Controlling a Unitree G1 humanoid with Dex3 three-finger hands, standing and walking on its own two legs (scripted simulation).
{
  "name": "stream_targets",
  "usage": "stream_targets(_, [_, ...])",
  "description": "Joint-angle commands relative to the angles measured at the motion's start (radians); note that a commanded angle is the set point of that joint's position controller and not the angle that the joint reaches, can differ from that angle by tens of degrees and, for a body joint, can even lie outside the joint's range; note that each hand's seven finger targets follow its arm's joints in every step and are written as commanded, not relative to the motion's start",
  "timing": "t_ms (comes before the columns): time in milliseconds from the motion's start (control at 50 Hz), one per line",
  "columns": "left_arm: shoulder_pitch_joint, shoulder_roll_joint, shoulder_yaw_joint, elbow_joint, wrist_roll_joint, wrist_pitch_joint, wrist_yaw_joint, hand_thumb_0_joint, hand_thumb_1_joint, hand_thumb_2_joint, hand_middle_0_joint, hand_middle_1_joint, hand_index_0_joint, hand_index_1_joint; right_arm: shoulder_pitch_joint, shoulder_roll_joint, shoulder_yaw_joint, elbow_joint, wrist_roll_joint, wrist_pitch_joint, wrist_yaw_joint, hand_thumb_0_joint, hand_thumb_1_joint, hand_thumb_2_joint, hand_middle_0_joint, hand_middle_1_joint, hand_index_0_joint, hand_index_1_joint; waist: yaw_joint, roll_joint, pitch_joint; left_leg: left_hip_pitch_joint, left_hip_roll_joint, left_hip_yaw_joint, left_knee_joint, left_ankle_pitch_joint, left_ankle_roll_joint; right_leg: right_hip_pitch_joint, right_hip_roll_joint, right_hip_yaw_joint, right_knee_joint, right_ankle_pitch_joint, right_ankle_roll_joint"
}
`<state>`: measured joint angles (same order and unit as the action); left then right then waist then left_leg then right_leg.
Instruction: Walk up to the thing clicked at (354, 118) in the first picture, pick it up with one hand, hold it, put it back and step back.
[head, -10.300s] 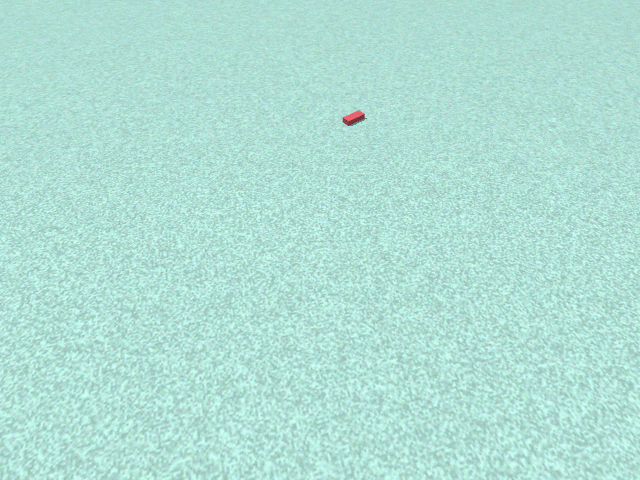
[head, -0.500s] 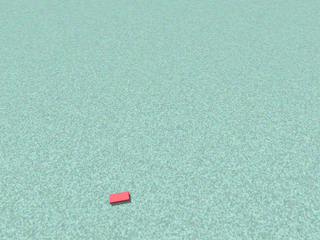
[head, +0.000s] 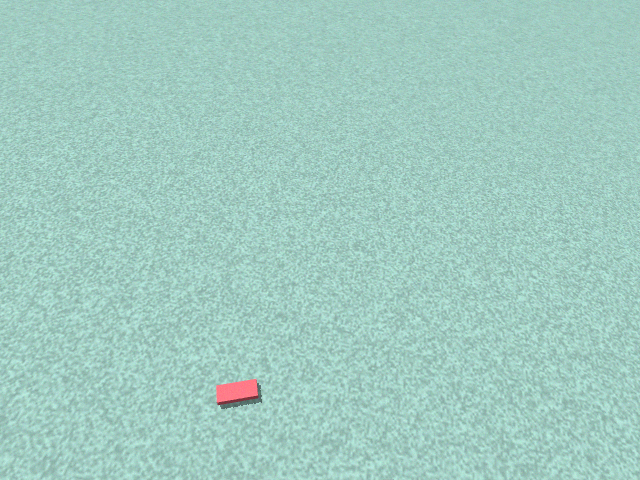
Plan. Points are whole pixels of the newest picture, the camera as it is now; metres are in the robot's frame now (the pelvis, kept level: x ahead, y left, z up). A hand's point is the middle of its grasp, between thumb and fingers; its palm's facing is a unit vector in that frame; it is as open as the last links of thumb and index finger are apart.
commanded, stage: walk up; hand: left
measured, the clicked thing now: (237, 391) +0.43 +0.21 -0.76
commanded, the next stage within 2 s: stand in 1.50 s
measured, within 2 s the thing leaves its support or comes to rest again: neither
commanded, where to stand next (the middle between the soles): +0.04 -0.03 m, yaw +0 degrees
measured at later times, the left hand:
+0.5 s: hand (155, 475) +0.14 +0.22 -0.15, palm faces -0.03 -0.94 -0.33, open 7.4 cm
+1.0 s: hand out of the picture +0.09 +0.22 -0.15, palm faces -0.02 -0.94 -0.33, open 7.4 cm
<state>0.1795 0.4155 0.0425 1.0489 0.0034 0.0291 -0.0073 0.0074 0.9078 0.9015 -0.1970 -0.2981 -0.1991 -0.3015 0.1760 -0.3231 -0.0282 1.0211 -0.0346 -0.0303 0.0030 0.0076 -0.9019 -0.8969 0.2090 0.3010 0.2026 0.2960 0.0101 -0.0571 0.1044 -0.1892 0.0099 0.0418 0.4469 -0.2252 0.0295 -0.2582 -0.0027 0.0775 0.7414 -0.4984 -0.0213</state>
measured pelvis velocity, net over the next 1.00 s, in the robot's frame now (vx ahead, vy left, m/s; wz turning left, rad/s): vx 0.01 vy -0.03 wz -0.02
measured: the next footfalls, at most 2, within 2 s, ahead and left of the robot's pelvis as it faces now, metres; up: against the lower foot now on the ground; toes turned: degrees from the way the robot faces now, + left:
right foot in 0.16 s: +0.06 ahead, -0.15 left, +0.00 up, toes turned +0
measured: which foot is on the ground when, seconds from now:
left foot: down 0.00-1.00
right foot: up 0.00-0.14, down 0.16-1.00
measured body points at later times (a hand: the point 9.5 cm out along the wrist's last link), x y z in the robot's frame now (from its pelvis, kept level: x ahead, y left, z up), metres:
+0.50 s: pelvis +0.02 -0.03 +0.00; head +0.05 -0.02 +0.45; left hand +0.15 +0.27 -0.13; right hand +0.11 -0.34 -0.12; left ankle +0.01 +0.10 -0.74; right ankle +0.02 -0.15 -0.74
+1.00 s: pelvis +0.01 -0.03 +0.00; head +0.03 -0.03 +0.45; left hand +0.09 +0.27 -0.13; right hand +0.08 -0.34 -0.13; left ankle +0.01 +0.10 -0.74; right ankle +0.02 -0.15 -0.74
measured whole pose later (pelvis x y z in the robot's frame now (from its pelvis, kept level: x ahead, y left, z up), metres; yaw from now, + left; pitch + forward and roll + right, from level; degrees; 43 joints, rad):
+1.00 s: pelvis +0.01 -0.03 +0.00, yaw -1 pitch -2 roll +0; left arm 0.10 0.36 0.04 1.10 0.02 0.02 -0.03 0.01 0.91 0.90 -0.20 -0.30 -0.20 -0.30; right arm 0.11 -0.36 -0.01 1.10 -0.01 0.00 0.00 0.01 -0.90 -0.90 0.21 0.30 0.20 0.30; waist 0.01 0.00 0.08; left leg -0.13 0.05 0.05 0.35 -0.19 -0.03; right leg -0.16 0.00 0.00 0.36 -0.17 -0.01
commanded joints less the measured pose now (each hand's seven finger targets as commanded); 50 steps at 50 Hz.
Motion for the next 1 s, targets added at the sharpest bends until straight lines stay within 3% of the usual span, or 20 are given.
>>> stream_targets(0, [-0.012,0.142,0.026,-0.053,0.0,-0.015,0.019,0.0,0.9,0.9,-0.2,-0.3,-0.2,-0.3,-0.012,-0.299,-0.072,-0.072,0.018,-0.028,-0.032,0.0,-0.9,-0.9,0.2,0.3,0.2,0.3,-0.022,0.214,-0.125,0.172,0.259,-0.195,-0.051,0.623,0.13,-0.031,-0.033,-0.029,-0.091,0.062,0.012])
stream_targets(40, [-0.015,0.142,0.03,-0.054,0.002,-0.015,0.019,0.0,0.9,0.9,-0.2,-0.3,-0.2,-0.3,-0.019,-0.299,-0.069,-0.081,0.026,-0.018,-0.036,0.0,-0.9,-0.9,0.2,0.3,0.2,0.3,-0.02,0.223,-0.125,0.139,0.244,-0.162,-0.008,0.701,0.125,0.012,-0.024,-0.061,-0.128,0.112,0.006])
stream_targets(80, [-0.004,0.139,0.033,-0.044,0.005,-0.012,0.019,0.0,0.9,0.9,-0.2,-0.3,-0.2,-0.3,-0.048,-0.303,-0.07,-0.089,0.033,-0.007,-0.038,0.0,-0.9,-0.9,0.2,0.3,0.2,0.3,-0.005,0.201,-0.114,0.066,0.23,-0.155,0.008,0.607,0.106,0.087,-0.022,-0.078,-0.22,0.223,-0.004])
stream_targets(120, [0.002,0.168,0.039,-0.037,0.008,-0.019,0.017,0.0,0.9,0.9,-0.2,-0.3,-0.2,-0.3,-0.08,-0.281,-0.063,-0.099,0.048,0.003,-0.036,0.0,-0.9,-0.9,0.2,0.3,0.2,0.3,0.007,0.099,-0.14,0.009,0.162,-0.111,0.054,0.441,0.047,0.188,-0.071,-0.02,-0.304,0.579,-0.024])
stream_targets(140, [-0.013,0.192,0.045,-0.046,0.008,-0.023,0.016,0.0,0.9,0.9,-0.2,-0.3,-0.2,-0.3,-0.077,-0.263,-0.06,-0.102,0.054,0.006,-0.036,0.0,-0.9,-0.9,0.2,0.3,0.2,0.3,0.002,0.045,-0.158,0.003,0.113,-0.082,0.08,0.326,0.02,0.197,-0.124,0.035,-0.302,0.69,-0.053])
stream_targets(160, [-0.045,0.206,0.045,-0.061,0.008,-0.03,0.015,0.0,0.9,0.9,-0.2,-0.3,-0.2,-0.3,-0.066,-0.239,-0.051,-0.103,0.056,0.009,-0.034,0.0,-0.9,-0.9,0.2,0.3,0.2,0.3,-0.009,0.008,-0.156,-0.002,0.083,-0.075,0.09,0.201,0.003,0.171,-0.177,0.093,-0.335,0.676,-0.074])
stream_targets(180, [-0.106,0.216,0.038,-0.078,0.001,-0.028,0.01,0.0,0.9,0.9,-0.2,-0.3,-0.2,-0.3,-0.049,-0.219,-0.048,-0.085,0.054,0.012,-0.033,0.0,-0.9,-0.9,0.2,0.3,0.2,0.3,-0.026,-0.036,-0.158,0.06,0.039,-0.051,0.085,0.023,-0.01,0.08,-0.224,0.121,-0.353,0.606,-0.126])
stream_targets(200, [-0.154,0.213,0.033,-0.09,0.001,-0.026,0.006,0.0,0.9,0.9,-0.2,-0.3,-0.2,-0.3,-0.025,-0.219,-0.047,-0.061,0.044,0.015,-0.033,0.0,-0.9,-0.9,0.2,0.3,0.2,0.3,-0.038,-0.066,-0.127,0.104,0.042,-0.057,0.055,-0.004,-0.018,0.019,-0.23,0.135,-0.352,0.565,-0.127])
stream_targets(240, [-0.155,0.181,0.024,-0.093,-0.002,-0.022,0.005,0.0,0.9,0.9,-0.2,-0.3,-0.2,-0.3,-0.051,-0.266,-0.055,-0.046,0.034,0.004,-0.029,0.0,-0.9,-0.9,0.2,0.3,0.2,0.3,-0.031,-0.031,-0.123,0.125,0.105,-0.103,-0.031,0.167,-0.002,0.026,-0.151,0.057,-0.317,0.559,-0.061])
stream_targets(260, [-0.137,0.171,0.026,-0.082,0.0,-0.021,0.004,0.0,0.9,0.9,-0.2,-0.3,-0.2,-0.3,-0.073,-0.285,-0.055,-0.043,0.035,-0.002,-0.027,0.0,-0.9,-0.9,0.2,0.3,0.2,0.3,-0.014,-0.008,-0.131,0.106,0.134,-0.126,-0.036,0.246,0.016,0.06,-0.119,0.02,-0.296,0.569,-0.04])
stream_targets(280, [-0.124,0.168,0.025,-0.072,0.002,-0.022,0.004,0.0,0.9,0.9,-0.2,-0.3,-0.2,-0.3,-0.086,-0.283,-0.052,-0.041,0.037,-0.006,-0.025,0.0,-0.9,-0.9,0.2,0.3,0.2,0.3,-0.006,-0.006,-0.148,0.103,0.149,-0.131,-0.032,0.298,0.029,0.098,-0.114,0.012,-0.299,0.584,-0.033])
stream_targets(320, [-0.132,0.166,0.027,-0.068,0.002,-0.027,0.004,0.0,0.9,0.9,-0.2,-0.3,-0.2,-0.3,-0.093,-0.268,-0.045,-0.039,0.038,-0.007,-0.024,0.0,-0.9,-0.9,0.2,0.3,0.2,0.3,-0.007,-0.006,-0.168,0.097,0.133,-0.097,-0.024,0.354,0.018,0.149,-0.125,0.022,-0.317,0.65,-0.036])
stream_targets(380, [-0.148,0.165,0.025,-0.064,-0.002,-0.028,0.004,0.0,0.9,0.9,-0.2,-0.3,-0.2,-0.3,-0.114,-0.258,-0.038,-0.032,0.035,-0.004,-0.021,0.0,-0.9,-0.9,0.2,0.3,0.2,0.3,-0.005,0.034,-0.16,0.092,0.116,-0.081,-0.059,0.283,-0.001,0.155,-0.132,0.027,-0.345,0.619,-0.037])
stream_targets(480, [-0.151,0.156,0.023,-0.054,-0.001,-0.027,0.003,0.0,0.9,0.9,-0.2,-0.3,-0.2,-0.3,-0.129,-0.261,-0.036,-0.017,0.03,-0.003,-0.018,0.0,-0.9,-0.9,0.2,0.3,0.2,0.3,-0.003,0.078,-0.17,0.114,0.127,-0.087,-0.105,0.246,0.0,0.163,-0.121,0.019,-0.379,0.551,-0.032])
stream_targets(660, [-0.166,0.161,0.032,-0.037,0.007,-0.029,-0.001,0.0,0.9,0.9,-0.2,-0.3,-0.2,-0.3,-0.121,-0.259,-0.035,-0.002,0.028,0.0,-0.016,0.0,-0.9,-0.9,0.2,0.3,0.2,0.3,-0.013,0.05,-0.139,0.101,0.123,-0.08,-0.132,0.165,-0.003,0.143,-0.119,0.027,-0.429,0.486,-0.027])
stream_targets(740, [-0.163,0.155,0.033,-0.035,0.007,-0.03,-0.004,0.0,0.9,0.9,-0.2,-0.3,-0.2,-0.3,-0.118,-0.255,-0.031,0.002,0.026,0.001,-0.014,0.0,-0.9,-0.9,0.2,0.3,0.2,0.3,-0.013,0.042,-0.115,0.092,0.119,-0.082,-0.143,0.086,-0.005,0.107,-0.122,0.045,-0.462,0.399,-0.027])
stream_targets(980, [-0.124,0.147,0.036,-0.025,0.007,-0.03,-0.007,0.0,0.9,0.9,-0.2,-0.3,-0.2,-0.3,-0.108,-0.256,-0.031,0.011,0.026,-0.004,-0.013,0.0,-0.9,-0.9,0.2,0.3,0.2,0.3,-0.006,0.047,-0.132,0.094,0.129,-0.095,-0.156,0.082,0.001,0.103,-0.111,0.041,-0.457,0.398,-0.021])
